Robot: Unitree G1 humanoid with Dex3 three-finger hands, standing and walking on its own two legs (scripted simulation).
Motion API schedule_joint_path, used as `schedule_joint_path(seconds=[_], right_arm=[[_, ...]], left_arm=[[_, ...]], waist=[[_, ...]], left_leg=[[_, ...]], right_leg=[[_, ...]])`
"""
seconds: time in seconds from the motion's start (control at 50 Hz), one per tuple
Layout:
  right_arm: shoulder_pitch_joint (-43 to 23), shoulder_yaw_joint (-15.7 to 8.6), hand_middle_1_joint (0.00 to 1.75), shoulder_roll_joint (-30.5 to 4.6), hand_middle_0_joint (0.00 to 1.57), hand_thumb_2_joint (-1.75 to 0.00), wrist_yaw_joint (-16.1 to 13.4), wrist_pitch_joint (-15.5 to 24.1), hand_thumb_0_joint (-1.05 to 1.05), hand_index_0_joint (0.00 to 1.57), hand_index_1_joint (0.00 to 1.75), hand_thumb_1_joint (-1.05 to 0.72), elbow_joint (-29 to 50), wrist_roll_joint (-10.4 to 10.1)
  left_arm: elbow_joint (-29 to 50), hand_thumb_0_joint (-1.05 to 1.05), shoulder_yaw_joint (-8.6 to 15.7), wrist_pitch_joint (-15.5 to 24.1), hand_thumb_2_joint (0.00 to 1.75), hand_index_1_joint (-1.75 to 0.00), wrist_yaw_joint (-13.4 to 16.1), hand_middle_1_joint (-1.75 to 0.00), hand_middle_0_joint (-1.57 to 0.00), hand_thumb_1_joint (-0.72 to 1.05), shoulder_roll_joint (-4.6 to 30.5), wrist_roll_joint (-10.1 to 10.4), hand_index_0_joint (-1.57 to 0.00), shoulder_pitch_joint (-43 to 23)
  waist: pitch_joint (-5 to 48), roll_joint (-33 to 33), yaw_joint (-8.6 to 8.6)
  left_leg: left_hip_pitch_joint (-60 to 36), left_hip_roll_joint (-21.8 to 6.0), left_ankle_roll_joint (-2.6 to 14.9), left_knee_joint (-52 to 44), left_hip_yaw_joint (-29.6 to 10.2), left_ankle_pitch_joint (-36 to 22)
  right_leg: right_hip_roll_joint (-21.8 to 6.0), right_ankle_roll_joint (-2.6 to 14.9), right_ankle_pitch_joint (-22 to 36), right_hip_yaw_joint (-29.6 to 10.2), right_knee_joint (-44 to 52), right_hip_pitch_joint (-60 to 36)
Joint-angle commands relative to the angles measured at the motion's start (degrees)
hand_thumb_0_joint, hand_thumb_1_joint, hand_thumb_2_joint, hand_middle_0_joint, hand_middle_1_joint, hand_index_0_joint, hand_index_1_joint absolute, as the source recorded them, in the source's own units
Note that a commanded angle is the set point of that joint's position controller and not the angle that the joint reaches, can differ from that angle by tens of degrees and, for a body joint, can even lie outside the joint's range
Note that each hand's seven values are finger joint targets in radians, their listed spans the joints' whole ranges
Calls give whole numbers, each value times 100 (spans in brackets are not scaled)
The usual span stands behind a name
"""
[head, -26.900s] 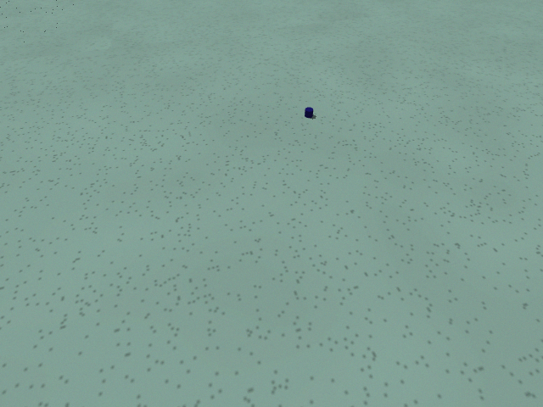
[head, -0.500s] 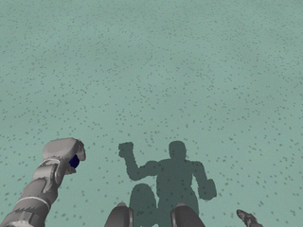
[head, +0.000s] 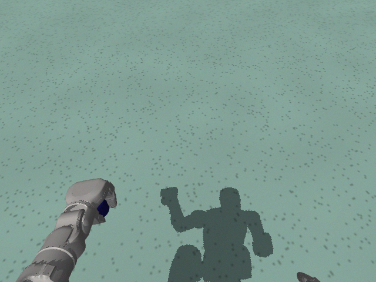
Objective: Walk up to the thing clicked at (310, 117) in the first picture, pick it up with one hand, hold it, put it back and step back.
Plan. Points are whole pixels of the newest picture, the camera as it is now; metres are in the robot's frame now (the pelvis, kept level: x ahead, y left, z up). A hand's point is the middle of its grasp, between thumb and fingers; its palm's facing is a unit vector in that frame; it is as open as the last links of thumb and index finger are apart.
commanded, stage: hold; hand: left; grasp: from above
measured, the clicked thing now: (95, 206) +0.33 +0.24 -0.09
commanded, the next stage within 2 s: crouch in 1.86 s
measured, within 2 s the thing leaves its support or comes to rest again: neither
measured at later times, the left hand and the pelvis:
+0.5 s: hand (95, 204) +0.31 +0.22 -0.03, palm faces -0.43 -0.06 -0.90, open 6.3 cm; pelvis +0.01 -0.01 +0.02, yaw +0 degrees
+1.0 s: hand (93, 206) +0.30 +0.21 -0.01, palm faces -0.43 -0.07 -0.90, open 6.3 cm; pelvis +0.00 -0.01 +0.03, yaw +0 degrees
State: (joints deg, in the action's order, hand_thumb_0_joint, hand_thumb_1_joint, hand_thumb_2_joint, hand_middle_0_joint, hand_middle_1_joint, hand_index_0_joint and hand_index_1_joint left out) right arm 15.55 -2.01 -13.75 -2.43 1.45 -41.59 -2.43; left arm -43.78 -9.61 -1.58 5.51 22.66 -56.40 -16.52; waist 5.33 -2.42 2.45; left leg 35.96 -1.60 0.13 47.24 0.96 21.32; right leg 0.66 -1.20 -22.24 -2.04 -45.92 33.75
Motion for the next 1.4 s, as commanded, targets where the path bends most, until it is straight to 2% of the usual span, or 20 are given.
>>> schedule_joint_path(seconds=[0.0,0.08,0.1,0.22,0.3,0.36,0.38,0.4,0.62,0.72,1.0,1.04,1.08,1.1,1.16,1.2,1.24,1.26,1.32,1.38], right_arm=[[34,-326,30,-892,20,-90,-47,167,0,20,30,-91,551,-15],[-38,-313,30,-876,20,-90,-37,117,0,20,30,-90,563,-31],[-84,-322,30,-879,20,-90,-37,96,0,20,30,-90,580,-36],[-217,-313,30,-891,20,-90,-30,24,0,20,30,-90,719,-54],[-343,-296,30,-870,20,-90,-31,-24,0,20,30,-90,827,-67],[-384,-284,30,-877,20,-90,-29,-47,0,20,30,-90,885,-72],[-432,-285,30,-868,20,-90,-30,-57,0,20,30,-90,905,-83],[-424,-280,30,-873,20,-90,-37,-65,0,20,30,-90,904,-77],[-618,-240,30,-845,20,-90,-60,-119,0,20,30,-91,994,-105],[-681,-211,30,-821,20,-90,-78,-136,0,20,30,-91,1036,-116],[-874,-178,30,-822,20,-90,-104,-147,0,20,30,-91,1117,-155],[-871,-168,30,-807,20,-90,-109,-143,0,20,30,-91,1131,-162],[-929,-167,30,-805,20,-90,-112,-147,0,20,30,-91,1130,-165],[-890,-169,30,-814,20,-90,-111,-144,0,20,30,-91,1136,-165],[-928,-163,30,-816,20,-90,-121,-142,0,20,30,-91,1121,-170],[-902,-154,30,-800,20,-90,-128,-152,0,20,30,-91,1118,-174],[-893,-154,30,-808,20,-90,-134,-156,0,20,30,-91,1096,-172],[-903,-142,30,-805,20,-90,-138,-157,0,20,30,-91,1102,-178],[-915,-147,30,-807,20,-90,-136,-175,0,20,30,-91,1126,-190],[-960,-145,30,-788,20,-90,-130,-198,0,20,30,-91,1151,-194]], left_arm=[[1139,0,412,-22,44,-60,240,-67,-91,63,1212,-56,-98,-1849],[1079,0,323,-14,46,-60,130,-67,-93,64,1131,-90,-100,-1766],[1015,0,390,-23,48,-59,103,-66,-95,66,1202,-87,-101,-1687],[1233,0,383,-8,47,-59,-106,-66,-94,65,1199,-50,-100,-1626],[1310,0,353,20,47,-57,-230,-63,-96,66,1127,-45,-102,-1485],[1578,0,452,32,47,-58,-240,-65,-95,68,1260,-40,-102,-1633],[1555,0,364,22,49,-57,-245,-63,-97,68,1147,-56,-103,-1534],[1578,0,396,22,48,-58,-248,-65,-95,67,1165,-78,-101,-1580],[1737,0,327,11,50,-60,-387,-66,-94,66,1103,-33,-100,-1446],[1886,0,361,19,49,-60,-473,-67,-94,67,1193,-28,-101,-1493],[2097,0,386,53,47,-59,-560,-66,-91,63,1231,27,-98,-1497],[2039,0,320,40,49,-60,-571,-67,-92,62,1132,5,-98,-1442],[2150,0,399,34,46,-59,-574,-65,-91,63,1252,7,-98,-1466],[2100,0,328,26,47,-58,-591,-65,-91,62,1144,15,-98,-1435],[2234,0,380,41,49,-58,-624,-64,-92,62,1254,72,-98,-1594],[2202,0,284,35,49,-57,-656,-63,-93,62,1150,81,-99,-1567],[2179,0,383,44,47,-56,-658,-62,-91,60,1275,36,-97,-1665],[2181,0,433,47,47,-56,-654,-62,-90,59,1327,67,-96,-1609],[1957,0,238,24,47,-56,-687,-62,-90,58,1069,27,-96,-1428],[2060,0,397,30,49,-57,-662,-63,-91,60,1231,35,-97,-1351]], waist=[[1703,-29,28],[1500,40,14],[1499,48,-55],[1382,104,-83],[1184,246,-135],[1310,36,-149],[1283,43,-176],[1249,61,-121],[1062,159,-155],[1103,241,-186],[906,42,-289],[861,168,-244],[855,113,-291],[905,162,-229],[936,131,-281],[928,221,-230],[975,273,-222],[990,163,-302],[813,216,-258],[799,87,-387]], left_leg=[[-1551,168,-9,-732,-51,-1870],[-1597,204,7,-875,-10,-1813],[-1633,211,20,-882,13,-1872],[-1764,212,19,-1056,22,-1978],[-1759,246,66,-1144,66,-1724],[-1918,235,37,-1226,67,-1843],[-1980,220,24,-1264,53,-1891],[-1967,222,29,-1254,40,-1870],[-2158,221,58,-1537,72,-1632],[-2207,248,100,-1566,97,-1696],[-2436,207,55,-1943,92,-1492],[-2455,198,60,-1964,74,-1510],[-2491,215,64,-1988,95,-1519],[-2562,219,75,-1981,111,-1563],[-2600,223,81,-2002,124,-1661],[-2643,231,103,-2005,131,-1710],[-2676,248,120,-2002,149,-1734],[-2687,233,94,-2048,138,-1780],[-2680,198,75,-2128,110,-1806],[-2643,221,50,-2170,121,-1783]], right_leg=[[215,169,1776,117,768,-781],[199,159,1774,79,936,-877],[190,143,1860,76,988,-948],[196,151,1912,72,1114,-1158],[155,110,1778,26,1279,-1203],[158,139,1804,32,1269,-1299],[175,147,1813,45,1265,-1276],[173,140,1805,25,1291,-1236],[155,139,1566,33,1545,-1365],[117,97,1688,15,1637,-1478],[146,170,1337,61,1881,-1667],[155,165,1360,62,1900,-1633],[137,155,1367,68,1959,-1694],[133,145,1445,45,1957,-1695],[126,133,1541,53,1992,-1788],[110,112,1638,39,2029,-1778],[95,92,1687,30,2062,-1840],[112,123,1675,53,2042,-1896],[148,161,1666,91,2029,-1829],[141,182,1588,100,2085,-1907]])
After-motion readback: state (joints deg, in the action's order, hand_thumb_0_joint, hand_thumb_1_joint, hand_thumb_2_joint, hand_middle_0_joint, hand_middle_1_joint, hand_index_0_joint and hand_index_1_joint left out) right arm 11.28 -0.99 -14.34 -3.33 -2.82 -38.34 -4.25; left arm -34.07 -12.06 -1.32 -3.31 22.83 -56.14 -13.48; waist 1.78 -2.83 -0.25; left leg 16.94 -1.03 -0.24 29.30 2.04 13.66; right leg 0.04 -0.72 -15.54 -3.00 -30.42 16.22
